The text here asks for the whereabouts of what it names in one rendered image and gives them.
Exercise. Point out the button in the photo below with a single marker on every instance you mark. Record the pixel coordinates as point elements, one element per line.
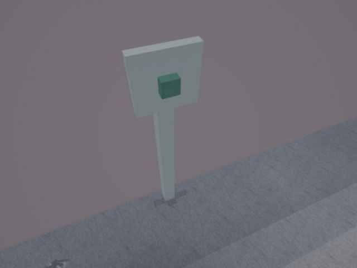
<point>169,85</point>

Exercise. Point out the panel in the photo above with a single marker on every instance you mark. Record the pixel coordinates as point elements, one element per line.
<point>143,66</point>

